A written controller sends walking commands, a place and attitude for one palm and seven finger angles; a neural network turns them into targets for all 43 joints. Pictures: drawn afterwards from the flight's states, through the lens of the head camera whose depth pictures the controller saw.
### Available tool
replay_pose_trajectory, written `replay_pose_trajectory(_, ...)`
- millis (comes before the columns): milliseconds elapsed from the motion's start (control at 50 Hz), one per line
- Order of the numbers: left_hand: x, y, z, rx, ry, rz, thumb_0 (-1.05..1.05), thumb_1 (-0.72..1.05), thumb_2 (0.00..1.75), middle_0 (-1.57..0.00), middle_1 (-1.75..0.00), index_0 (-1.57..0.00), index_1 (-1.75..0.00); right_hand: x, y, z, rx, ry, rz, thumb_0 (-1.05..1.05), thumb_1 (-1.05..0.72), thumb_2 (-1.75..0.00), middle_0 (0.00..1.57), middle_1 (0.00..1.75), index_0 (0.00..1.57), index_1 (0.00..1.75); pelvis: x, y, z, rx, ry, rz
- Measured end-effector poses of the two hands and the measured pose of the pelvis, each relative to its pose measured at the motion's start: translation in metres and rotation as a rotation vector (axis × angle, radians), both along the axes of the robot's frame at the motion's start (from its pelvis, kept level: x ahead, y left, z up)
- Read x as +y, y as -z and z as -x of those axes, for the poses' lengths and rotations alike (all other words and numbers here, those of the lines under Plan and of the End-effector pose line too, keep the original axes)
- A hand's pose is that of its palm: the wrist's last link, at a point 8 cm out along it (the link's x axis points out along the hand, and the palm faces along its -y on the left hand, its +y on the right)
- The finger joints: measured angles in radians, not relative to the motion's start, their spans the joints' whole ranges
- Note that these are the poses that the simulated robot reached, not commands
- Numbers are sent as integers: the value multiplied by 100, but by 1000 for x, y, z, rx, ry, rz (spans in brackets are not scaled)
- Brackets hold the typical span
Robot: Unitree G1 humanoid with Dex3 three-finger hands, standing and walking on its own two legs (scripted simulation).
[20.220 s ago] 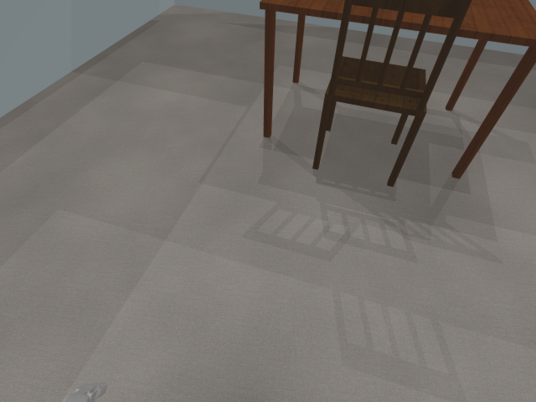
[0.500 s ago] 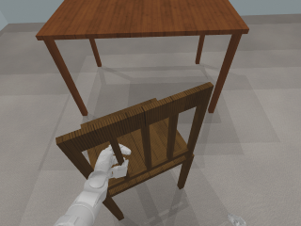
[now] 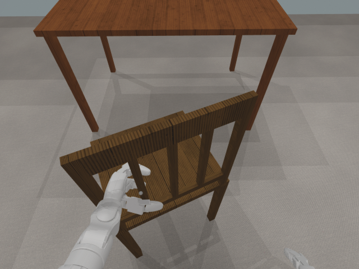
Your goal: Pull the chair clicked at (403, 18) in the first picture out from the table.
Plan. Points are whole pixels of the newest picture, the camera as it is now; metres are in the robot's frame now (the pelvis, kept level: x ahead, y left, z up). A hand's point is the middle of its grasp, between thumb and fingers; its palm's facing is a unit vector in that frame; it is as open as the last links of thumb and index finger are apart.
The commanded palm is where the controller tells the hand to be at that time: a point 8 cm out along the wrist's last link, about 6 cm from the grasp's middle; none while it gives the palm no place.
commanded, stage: open the thumb and straighten the fingers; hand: left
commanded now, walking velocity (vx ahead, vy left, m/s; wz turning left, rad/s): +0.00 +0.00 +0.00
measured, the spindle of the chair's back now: (173, 172) +0.37 +0.02 -0.06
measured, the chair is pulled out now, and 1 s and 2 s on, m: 0.55 0.55 0.55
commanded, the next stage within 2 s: draw the fingers out of the gap in 0.40 s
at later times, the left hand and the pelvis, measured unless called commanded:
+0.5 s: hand (142, 192) +0.31 +0.10 -0.05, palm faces -0.14 -0.97 -0.19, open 17.3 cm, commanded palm +0.29 +0.15 -0.03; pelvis +0.01 +0.00 -0.01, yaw +0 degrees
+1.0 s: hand (135, 226) +0.23 +0.10 -0.05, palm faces -0.12 -0.98 -0.18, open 17.5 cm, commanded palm +0.21 +0.16 -0.03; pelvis +0.02 +0.00 -0.02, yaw +2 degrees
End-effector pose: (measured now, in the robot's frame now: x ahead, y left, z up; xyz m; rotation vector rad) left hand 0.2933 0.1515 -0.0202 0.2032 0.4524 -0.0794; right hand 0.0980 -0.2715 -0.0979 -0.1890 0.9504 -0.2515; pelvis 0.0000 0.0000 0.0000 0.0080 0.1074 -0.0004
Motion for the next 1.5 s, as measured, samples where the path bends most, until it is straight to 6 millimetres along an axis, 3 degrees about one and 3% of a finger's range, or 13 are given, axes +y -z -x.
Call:
replay_pose_trajectory(80, -2, 2, 0, 25, 23, -20, 0, -34, 31, -29, -113, -40, -117, 10, 7, -1, -11, -5, -23, 1, -90, -90, 20, 30, 20, 30, 3, 4, 0, 10, 2, -2)
replay_pose_trajectory(180, -5, 2, -1, 32, 13, -20, 0, -47, 24, -25, -86, -30, -87, 24, 14, -6, -30, -17, -53, 1, -90, -90, 20, 30, 20, 30, 4, 7, -1, 16, 3, -4)
replay_pose_trajectory(360, 0, 9, -6, 52, 4, -21, -1, -53, 21, -10, -29, -10, -29, 30, 17, -16, -40, -42, -53, 1, -90, -90, 20, 30, 20, 30, 4, 11, -4, 35, -3, -1)
replay_pose_trajectory(480, -2, 8, -8, 48, 9, -23, -1, -54, 21, -3, -10, -4, -10, 22, 14, -22, -41, -46, -28, 1, -90, -90, 20, 30, 20, 30, 3, 12, -8, 47, -8, 1)
replay_pose_trajectory(660, -1, 13, 3, 59, 11, -9, -1, -54, 21, -1, -1, -1, -1, 14, 8, -35, -62, -44, -5, 1, -90, -90, 20, 30, 20, 30, 1, 14, -17, 61, -5, 2)
replay_pose_trajectory(1080, 8, 9, 88, 88, -20, -6, -1, -54, 21, -2, -1, -1, 0, 40, -3, -92, -251, -149, -19, 1, -90, -90, 20, 30, 20, 30, 1, 25, -20, 60, -38, 10)
replay_pose_trajectory(1400, 10, 7, 137, 109, -31, -1, -1, -54, 21, -1, 0, -1, 0, 45, -3, -84, -293, -135, -8, 1, -90, -90, 20, 30, 20, 30, 5, 34, -12, 64, -42, 16)
replay_pose_trajectory(1500, 17, -11, 137, -78, -122, 186, -2, -54, 21, -1, 0, -1, 0, 46, 3, -79, -311, -144, 2, 1, -90, -90, 20, 30, 20, 30, 5, 41, -6, 77, -43, 24)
